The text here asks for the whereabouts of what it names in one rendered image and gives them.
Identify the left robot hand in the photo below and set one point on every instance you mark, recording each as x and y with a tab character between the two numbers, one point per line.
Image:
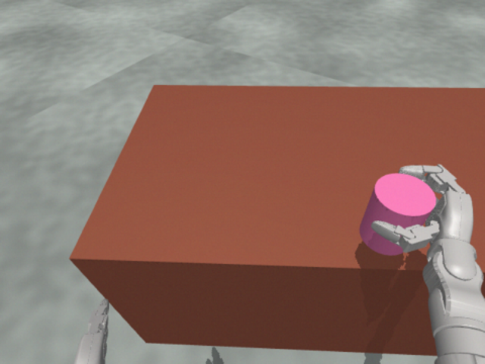
92	347

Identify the can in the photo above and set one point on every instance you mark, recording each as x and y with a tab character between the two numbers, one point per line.
398	199

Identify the right robot arm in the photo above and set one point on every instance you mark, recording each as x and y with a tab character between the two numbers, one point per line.
456	304

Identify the right robot hand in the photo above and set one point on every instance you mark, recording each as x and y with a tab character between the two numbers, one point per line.
452	216

